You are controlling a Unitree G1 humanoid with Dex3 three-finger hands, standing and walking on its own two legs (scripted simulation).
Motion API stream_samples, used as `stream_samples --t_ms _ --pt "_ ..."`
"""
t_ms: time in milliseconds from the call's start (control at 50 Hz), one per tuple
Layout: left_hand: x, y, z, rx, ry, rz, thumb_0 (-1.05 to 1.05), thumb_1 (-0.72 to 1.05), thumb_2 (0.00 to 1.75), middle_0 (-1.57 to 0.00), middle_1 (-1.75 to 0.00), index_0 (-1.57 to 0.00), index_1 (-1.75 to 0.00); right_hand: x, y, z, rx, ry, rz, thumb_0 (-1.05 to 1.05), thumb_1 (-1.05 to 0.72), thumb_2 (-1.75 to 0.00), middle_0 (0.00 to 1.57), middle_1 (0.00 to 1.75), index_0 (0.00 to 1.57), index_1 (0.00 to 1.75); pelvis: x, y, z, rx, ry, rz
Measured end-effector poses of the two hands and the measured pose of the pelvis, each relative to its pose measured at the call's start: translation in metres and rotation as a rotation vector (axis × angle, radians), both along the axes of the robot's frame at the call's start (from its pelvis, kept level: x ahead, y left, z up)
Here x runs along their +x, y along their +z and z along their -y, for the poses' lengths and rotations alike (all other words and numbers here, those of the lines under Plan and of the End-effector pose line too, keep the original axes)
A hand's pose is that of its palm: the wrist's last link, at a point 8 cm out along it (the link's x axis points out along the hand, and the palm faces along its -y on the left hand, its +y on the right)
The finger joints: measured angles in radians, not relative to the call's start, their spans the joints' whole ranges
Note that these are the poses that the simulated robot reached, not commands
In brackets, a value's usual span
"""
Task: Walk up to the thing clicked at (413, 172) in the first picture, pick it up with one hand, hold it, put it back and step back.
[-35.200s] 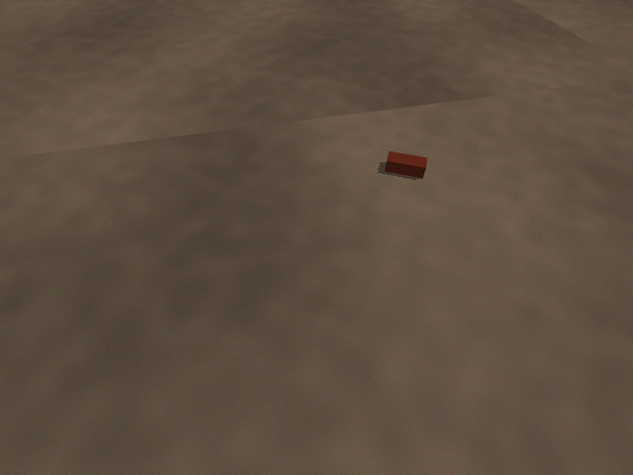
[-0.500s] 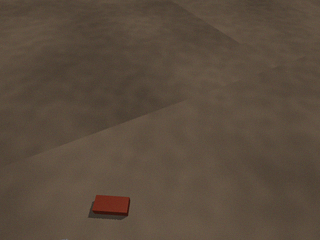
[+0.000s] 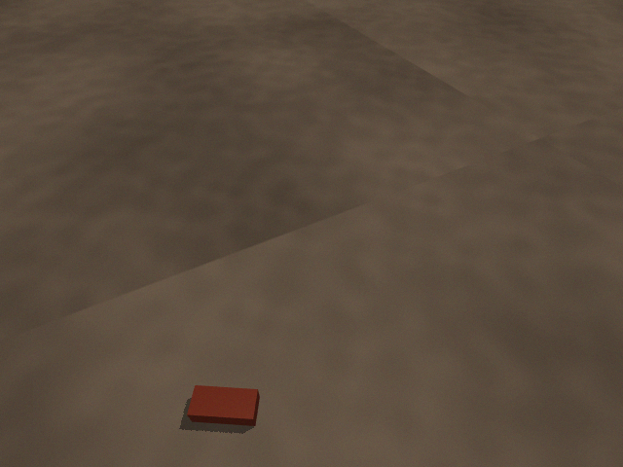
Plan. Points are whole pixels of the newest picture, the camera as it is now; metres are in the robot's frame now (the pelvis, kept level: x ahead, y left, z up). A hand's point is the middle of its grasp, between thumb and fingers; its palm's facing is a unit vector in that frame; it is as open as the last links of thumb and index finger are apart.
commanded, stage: stand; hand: left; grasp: from above
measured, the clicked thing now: (224, 405) +0.43 +0.27 -0.75
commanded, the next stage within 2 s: step back in 1.58 s
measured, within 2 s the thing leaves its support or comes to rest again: neither
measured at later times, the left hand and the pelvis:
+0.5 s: hand out of the picture +0.06 +0.23 -0.16, palm faces +0.01 -0.94 -0.33, open 7.3 cm; pelvis +0.01 -0.01 +0.00, yaw +0 degrees
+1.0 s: hand out of the picture +0.11 +0.22 -0.15, palm faces +0.02 -0.94 -0.34, open 7.3 cm; pelvis +0.02 -0.02 +0.00, yaw +0 degrees
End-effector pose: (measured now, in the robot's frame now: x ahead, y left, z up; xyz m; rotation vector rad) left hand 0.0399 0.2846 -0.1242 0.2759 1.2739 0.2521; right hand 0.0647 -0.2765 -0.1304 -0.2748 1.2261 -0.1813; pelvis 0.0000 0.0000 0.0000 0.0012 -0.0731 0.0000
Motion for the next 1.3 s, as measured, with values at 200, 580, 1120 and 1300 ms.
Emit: stream_samples --t_ms 200,580,1120,1300 --pt "-0.001 0.0 0.004 -0.002 -0.006 -0.016 0.0 0.91 0.9 -0.2 -0.3 -0.21 -0.3 -0.01 0.0 0.011 -0.007 -0.001 -0.034 0.01 -0.9 -0.9 0.2 0.3 0.21 0.3 -0.001 0.001 0.006 0.0 0.003 -0.008" --pt "0.028 0.002 0.015 -0.007 -0.019 -0.008 0.0 0.91 0.9 -0.2 -0.3 -0.21 -0.3 0.009 -0.001 0.02 -0.005 0.013 -0.046 0.01 -0.9 -0.9 0.2 0.3 0.21 0.3 0.016 0.002 0.016 -0.002 0.005 -0.031" --pt "0.052 0.007 0.015 0.0 -0.033 0.04 0.0 0.91 0.9 -0.2 -0.3 -0.21 -0.3 0.026 0.006 0.032 -0.022 0.015 -0.002 0.01 -0.9 -0.9 0.2 0.3 0.21 0.3 0.021 0.003 0.021 -0.002 -0.001 -0.031" --pt "0.043 0.006 0.015 0.0 -0.029 0.011 0.0 0.91 0.9 -0.2 -0.3 -0.21 -0.3 0.016 0.004 0.033 -0.018 0.009 -0.035 0.01 -0.9 -0.9 0.2 0.3 0.21 0.3 0.021 0.003 0.022 -0.001 -0.001 -0.033"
